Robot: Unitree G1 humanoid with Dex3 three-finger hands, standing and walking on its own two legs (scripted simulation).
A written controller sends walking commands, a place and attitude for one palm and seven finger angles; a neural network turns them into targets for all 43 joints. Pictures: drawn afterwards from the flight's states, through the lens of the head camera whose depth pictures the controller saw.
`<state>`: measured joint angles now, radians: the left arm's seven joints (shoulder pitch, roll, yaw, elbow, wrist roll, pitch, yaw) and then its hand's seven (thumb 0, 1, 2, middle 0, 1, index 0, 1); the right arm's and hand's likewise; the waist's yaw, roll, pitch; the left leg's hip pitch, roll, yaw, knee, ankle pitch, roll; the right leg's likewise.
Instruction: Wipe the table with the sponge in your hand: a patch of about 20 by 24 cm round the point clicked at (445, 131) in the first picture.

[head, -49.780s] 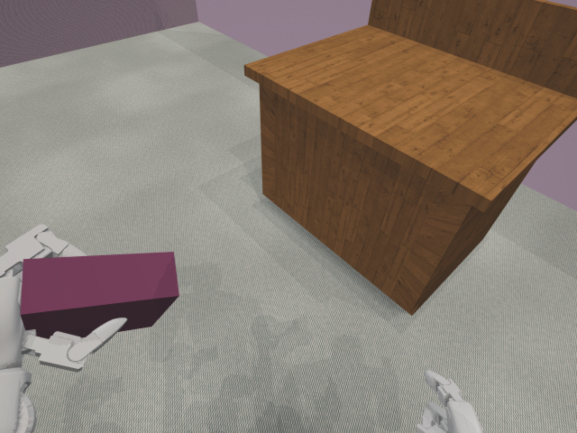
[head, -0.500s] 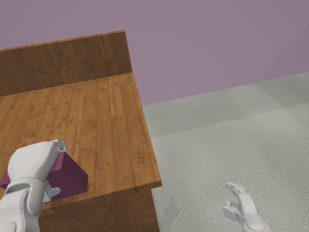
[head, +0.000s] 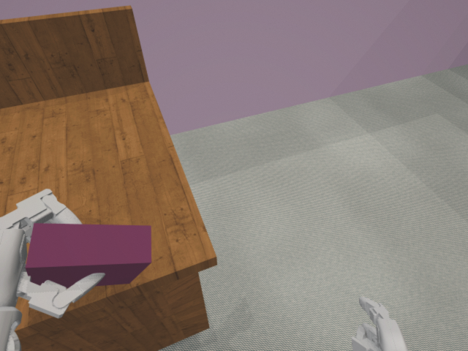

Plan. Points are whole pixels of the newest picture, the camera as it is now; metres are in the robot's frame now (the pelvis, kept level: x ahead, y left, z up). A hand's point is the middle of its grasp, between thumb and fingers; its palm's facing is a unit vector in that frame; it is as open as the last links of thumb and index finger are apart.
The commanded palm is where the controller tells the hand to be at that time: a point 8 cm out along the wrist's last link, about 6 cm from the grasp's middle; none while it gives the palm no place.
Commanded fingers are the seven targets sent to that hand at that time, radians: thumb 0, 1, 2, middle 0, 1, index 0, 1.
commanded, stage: step back with the hand held close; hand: left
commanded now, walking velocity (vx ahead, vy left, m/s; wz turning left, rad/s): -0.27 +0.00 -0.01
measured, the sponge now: (107, 258) +0.22 +0.18 +0.12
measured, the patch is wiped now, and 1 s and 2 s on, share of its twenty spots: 1.00 1.00 1.00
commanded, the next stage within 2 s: stop stepping back and stand still in 0.82 s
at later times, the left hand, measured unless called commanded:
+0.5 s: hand out of the picture +0.12 +0.26 +0.17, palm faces +0.45 -0.80 -0.39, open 9.1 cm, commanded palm +0.07 +0.29 +0.19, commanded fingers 0.00 0.10 1.30 -1.20 -1.60 -1.20 -1.60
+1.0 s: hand out of the picture -0.01 +0.21 +0.16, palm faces +0.31 -0.87 -0.39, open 9.1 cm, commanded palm -0.05 +0.26 +0.19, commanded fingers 0.00 0.10 1.30 -1.20 -1.60 -1.20 -1.60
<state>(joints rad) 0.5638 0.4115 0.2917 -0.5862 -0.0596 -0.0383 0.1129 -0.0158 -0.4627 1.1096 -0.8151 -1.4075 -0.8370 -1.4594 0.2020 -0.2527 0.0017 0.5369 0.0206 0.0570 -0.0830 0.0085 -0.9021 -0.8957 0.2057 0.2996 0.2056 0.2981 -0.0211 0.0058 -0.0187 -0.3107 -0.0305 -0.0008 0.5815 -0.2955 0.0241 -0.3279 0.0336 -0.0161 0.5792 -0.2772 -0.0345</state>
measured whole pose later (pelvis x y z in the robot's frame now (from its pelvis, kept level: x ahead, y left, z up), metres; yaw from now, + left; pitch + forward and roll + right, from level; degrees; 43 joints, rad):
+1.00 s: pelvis -0.23 -0.01 +0.00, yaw -3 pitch +1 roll +0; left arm 0.51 0.37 0.29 -0.53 -0.05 -0.09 0.13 -0.02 -0.46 1.11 -0.82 -1.41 -0.84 -1.46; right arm 0.16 -0.20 -0.01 0.61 -0.01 -0.06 -0.07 0.01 -0.90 -0.90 0.21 0.30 0.21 0.30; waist 0.02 0.00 -0.04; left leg -0.57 -0.01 0.02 0.73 -0.32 -0.01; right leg -0.32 0.03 0.00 0.60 -0.30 -0.04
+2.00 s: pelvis -0.28 +0.01 +0.01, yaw +1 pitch -2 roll -1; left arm 0.45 0.31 0.28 -0.43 -0.03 -0.13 0.14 -0.02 -0.46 1.11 -0.82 -1.41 -0.84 -1.46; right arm 0.20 -0.21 0.02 0.64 0.00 -0.12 -0.05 0.01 -0.90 -0.90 0.21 0.30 0.21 0.30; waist 0.02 0.04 0.00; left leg -0.27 0.04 0.01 0.54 -0.24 -0.01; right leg -0.22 0.04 -0.07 0.47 -0.23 -0.04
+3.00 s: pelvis -0.28 +0.05 +0.01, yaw +0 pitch -1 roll -2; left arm 0.46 0.34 0.30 -0.43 -0.03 -0.15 0.15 -0.02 -0.46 1.10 -0.82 -1.41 -0.84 -1.46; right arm 0.20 -0.21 0.02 0.62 -0.01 -0.11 -0.06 0.01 -0.90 -0.90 0.21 0.30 0.21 0.30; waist 0.01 0.01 -0.01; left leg -0.26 0.00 0.04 0.48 -0.20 0.05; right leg -0.20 0.00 -0.04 0.38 -0.17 0.01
